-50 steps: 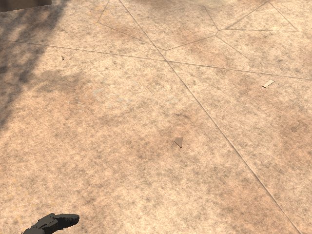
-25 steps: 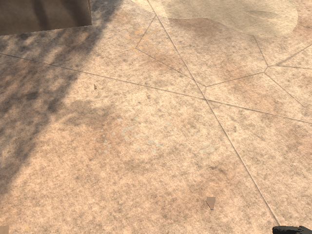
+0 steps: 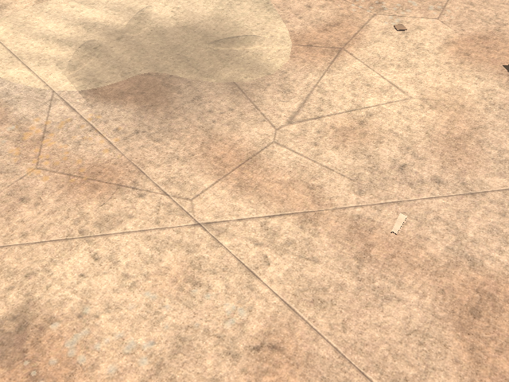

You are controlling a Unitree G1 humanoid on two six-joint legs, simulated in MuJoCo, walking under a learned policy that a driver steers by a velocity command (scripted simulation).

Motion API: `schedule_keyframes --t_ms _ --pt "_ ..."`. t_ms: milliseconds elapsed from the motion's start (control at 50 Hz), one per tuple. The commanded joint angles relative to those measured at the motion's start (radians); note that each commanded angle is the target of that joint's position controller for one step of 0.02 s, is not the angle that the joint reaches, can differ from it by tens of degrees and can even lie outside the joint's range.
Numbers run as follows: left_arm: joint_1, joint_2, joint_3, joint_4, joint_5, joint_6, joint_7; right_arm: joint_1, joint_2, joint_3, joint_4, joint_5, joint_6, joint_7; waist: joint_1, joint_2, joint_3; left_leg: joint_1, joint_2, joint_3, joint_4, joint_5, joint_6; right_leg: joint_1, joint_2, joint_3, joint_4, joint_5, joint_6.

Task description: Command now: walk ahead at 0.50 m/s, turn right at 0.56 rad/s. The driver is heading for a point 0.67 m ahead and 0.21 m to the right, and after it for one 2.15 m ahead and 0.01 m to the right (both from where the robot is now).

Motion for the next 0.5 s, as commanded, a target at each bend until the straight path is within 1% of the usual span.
schedule_keyframes --t_ms 20,40,60,80,100,120,140,160,180,200,220,240,260,280,320,360,400,440,460,480,500 --pt "-0.103 0.041 0.004 -0.106 0.0 -0.011 -0.018 -0.03 -0.186 -0.046 -0.051 0.017 0.001 -0.005 0.007 0.088 0.058 0.003 0.297 -0.071 -0.073 0.349 0.147 -0.004 0.004 -0.036 -0.081 -0.011 -0.03" --pt "-0.11 0.049 0.008 -0.117 0.001 -0.009 -0.022 -0.027 -0.195 -0.049 -0.047 0.023 0.009 -0.005 0.014 0.092 0.057 0.032 0.304 -0.059 -0.043 0.411 0.138 0.005 0.017 -0.052 -0.097 -0.051 -0.045" --pt "-0.1 0.062 0.014 -0.123 0.003 -0.007 -0.024 -0.033 -0.209 -0.054 -0.047 0.028 0.015 -0.006 0.031 0.103 0.041 0.052 0.306 -0.042 0.008 0.55 0.128 0.044 0.041 -0.076 -0.108 -0.1 -0.064" --pt "-0.065 0.082 0.025 -0.122 0.005 -0.003 -0.024 -0.039 -0.226 -0.059 -0.048 0.034 0.022 -0.009 0.059 0.122 0.006 0.065 0.303 -0.025 0.088 0.726 0.117 0.114 0.077 -0.107 -0.109 -0.154 -0.085" --pt "0.029 0.113 0.045 -0.103 0.005 0.001 -0.021 -0.05 -0.236 -0.062 -0.051 0.04 0.03 -0.01 0.118 0.126 -0.052 0.055 0.288 -0.003 0.233 0.866 0.103 0.242 0.123 -0.137 -0.127 -0.18 -0.112" --pt "0.197 0.164 0.077 -0.056 0.001 0.006 -0.011 -0.06 -0.219 -0.054 -0.056 0.041 0.035 -0.013 0.208 0.102 -0.138 -0.035 0.247 0.026 0.451 0.869 0.07 0.483 0.174 -0.145 -0.184 -0.123 -0.149" --pt "0.345 0.255 0.11 -0.021 -0.005 0.017 0.012 -0.034 -0.157 -0.03 -0.075 0.006 0.029 -0.014 0.252 -0.04 -0.224 -0.302 0.195 0.029 0.779 0.476 0.019 0.784 0.043 0.085 -0.205 -0.105 -0.211" --pt "0.279 0.344 0.111 -0.046 -0.008 0.002 0.011 0.038 -0.032 0.01 -0.135 -0.021 0.002 -0.004 0.118 -0.258 -0.318 -0.703 -0.015 -0.124 1.083 -0.339 -0.033 1.024 -0.176 0.675 -0.354 -0.347 -0.391" --pt "0.29 0.248 0.083 -0.072 -0.003 -0.019 0.0 -0.081 -0.128 -0.004 -0.143 0.018 -0.031 0.008 0.2 -0.11 -0.365 -0.803 0.006 -0.309 1.16 -0.324 -0.015 1.029 -0.216 0.782 -0.474 -0.429 -0.382" --pt "0.259 0.201 0.067 -0.06 0.005 -0.036 -0.004 -0.152 -0.16 -0.012 -0.17 0.048 -0.047 0.013 0.194 -0.069 -0.225 -0.868 0.043 -0.299 1.129 -0.22 0.009 0.932 -0.195 0.649 -0.486 -0.348 -0.34" --pt "0.205 0.177 0.058 -0.063 0.003 -0.043 -0.004 -0.152 -0.146 -0.008 -0.162 0.032 -0.056 0.006 0.149 0.007 -0.153 -0.823 0.086 -0.3 1.047 -0.134 0.018 0.794 -0.151 0.532 -0.477 -0.235 -0.309" --pt "0.142 0.149 0.05 -0.073 0.008 -0.043 0.0 -0.143 -0.149 -0.013 -0.15 0.005 -0.056 -0.001 0.108 0.022 -0.111 -0.753 0.115 -0.303 0.963 -0.079 0.012 0.673 -0.111 0.44 -0.48 -0.124 -0.285" --pt "0.108 0.129 0.042 -0.089 0.02 -0.045 0.005 -0.121 -0.153 -0.017 -0.144 -0.001 -0.045 0.0 0.077 -0.002 -0.104 -0.688 0.132 -0.312 0.925 -0.041 0.006 0.598 -0.087 0.394 -0.499 -0.052 -0.279" --pt "0.097 0.128 0.041 -0.094 0.022 -0.047 0.009 -0.112 -0.148 -0.019 -0.144 -0.004 -0.034 0.002 0.066 -0.008 -0.1 -0.657 0.131 -0.308 0.891 -0.022 -0.007 0.557 -0.075 0.375 -0.518 -0.002 -0.284" --pt "0.114 0.141 0.044 -0.083 0.016 -0.052 0.021 -0.123 -0.121 -0.013 -0.146 -0.015 -0.016 0.0 0.062 0.005 -0.085 -0.643 0.118 -0.288 0.813 0.023 -0.038 0.497 -0.053 0.313 -0.534 0.091 -0.291" --pt "0.149 0.16 0.049 -0.066 0.012 -0.051 0.035 -0.195 -0.099 -0.005 -0.169 -0.017 -0.009 -0.001 0.082 0.005 -0.054 -0.669 0.1 -0.281 0.686 0.128 -0.064 0.473 -0.028 0.271 -0.539 0.107 -0.277" --pt "0.177 0.162 0.05 -0.051 0.007 -0.045 0.045 -0.269 -0.078 0.004 -0.187 -0.014 -0.011 0.003 0.11 -0.014 -0.038 -0.645 0.072 -0.28 0.529 0.258 -0.073 0.456 0.006 0.24 -0.531 0.057 -0.243" --pt "0.204 0.167 0.051 -0.037 0.004 -0.04 0.05 -0.337 -0.067 0.011 -0.204 -0.007 -0.017 0.013 0.138 -0.032 -0.025 -0.597 0.041 -0.276 0.401 0.345 -0.072 0.44 0.021 0.238 -0.523 -0.008 -0.218" --pt "0.22 0.171 0.053 -0.028 0.002 -0.038 0.051 -0.365 -0.068 0.013 -0.213 -0.002 -0.021 0.017 0.149 -0.034 -0.019 -0.577 0.03 -0.275 0.362 0.366 -0.069 0.439 0.016 0.251 -0.518 -0.03 -0.212" --pt "0.232 0.173 0.055 -0.018 0.001 -0.034 0.052 -0.387 -0.074 0.011 -0.223 -0.002 -0.025 0.021 0.154 -0.039 -0.006 -0.564 0.017 -0.277 0.328 0.375 -0.063 0.445 0.014 0.264 -0.493 0.013 -0.204" --pt "0.244 0.172 0.055 -0.009 0.0 -0.028 0.055 -0.399 -0.082 0.008 -0.231 -0.004 -0.029 0.025 0.156 -0.043 -0.007 -0.554 0.003 -0.279 0.298 0.37 -0.054 0.466 0.013 0.277 -0.452 0.067 -0.194"
Keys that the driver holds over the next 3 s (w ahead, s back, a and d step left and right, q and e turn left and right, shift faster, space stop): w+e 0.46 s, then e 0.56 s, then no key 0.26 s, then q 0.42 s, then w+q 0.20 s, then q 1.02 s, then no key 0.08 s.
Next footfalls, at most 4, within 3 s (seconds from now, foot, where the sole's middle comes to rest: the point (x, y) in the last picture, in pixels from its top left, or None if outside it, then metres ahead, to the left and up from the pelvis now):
0.12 right None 0.24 -0.13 -0.78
0.62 left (257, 346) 0.57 -0.02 -0.78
1.06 right None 0.40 -0.23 -0.78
1.44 left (264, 354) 0.54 -0.04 -0.78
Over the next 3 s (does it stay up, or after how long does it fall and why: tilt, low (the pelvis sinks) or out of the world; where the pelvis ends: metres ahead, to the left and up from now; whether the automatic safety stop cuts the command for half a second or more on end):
stays up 0.60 -0.07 0.00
